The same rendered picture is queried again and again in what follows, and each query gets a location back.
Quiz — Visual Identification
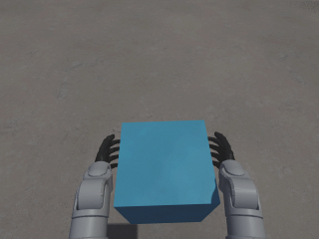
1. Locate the left robot hand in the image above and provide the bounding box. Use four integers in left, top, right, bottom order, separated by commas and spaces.
95, 134, 121, 169

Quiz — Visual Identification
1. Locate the carton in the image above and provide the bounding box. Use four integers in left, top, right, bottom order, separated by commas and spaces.
114, 119, 220, 224

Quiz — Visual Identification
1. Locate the right robot hand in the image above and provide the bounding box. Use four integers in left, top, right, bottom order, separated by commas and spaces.
207, 131, 235, 169

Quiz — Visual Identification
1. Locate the robot left forearm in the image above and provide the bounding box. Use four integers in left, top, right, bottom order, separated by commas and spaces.
69, 161, 114, 239

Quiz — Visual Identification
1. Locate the robot right forearm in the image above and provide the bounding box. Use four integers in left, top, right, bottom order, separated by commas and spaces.
218, 159, 267, 239

